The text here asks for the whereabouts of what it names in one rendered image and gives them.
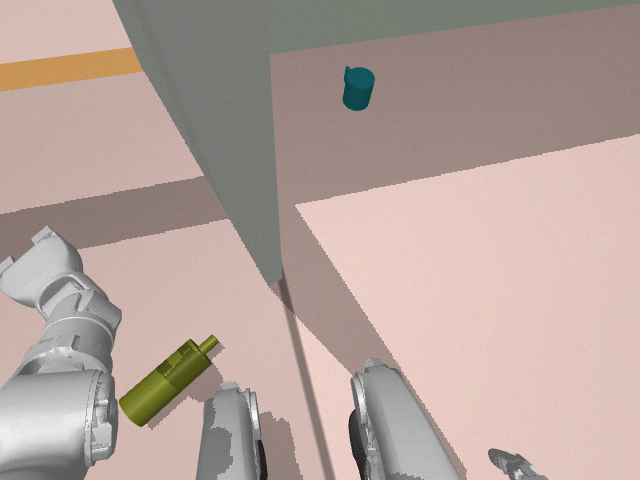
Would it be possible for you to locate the left robot hand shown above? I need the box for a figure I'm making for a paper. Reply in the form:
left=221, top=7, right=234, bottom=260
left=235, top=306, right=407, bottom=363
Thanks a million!
left=0, top=226, right=84, bottom=308

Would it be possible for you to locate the left robot arm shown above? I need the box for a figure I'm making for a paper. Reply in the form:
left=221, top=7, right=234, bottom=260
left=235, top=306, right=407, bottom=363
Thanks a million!
left=0, top=271, right=122, bottom=480

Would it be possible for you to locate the right robot foot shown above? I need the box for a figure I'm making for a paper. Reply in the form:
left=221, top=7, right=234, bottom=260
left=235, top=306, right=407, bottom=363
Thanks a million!
left=349, top=410, right=368, bottom=480

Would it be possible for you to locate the right robot hand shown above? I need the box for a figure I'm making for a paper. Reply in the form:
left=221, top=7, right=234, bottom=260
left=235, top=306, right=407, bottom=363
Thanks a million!
left=488, top=448, right=549, bottom=480

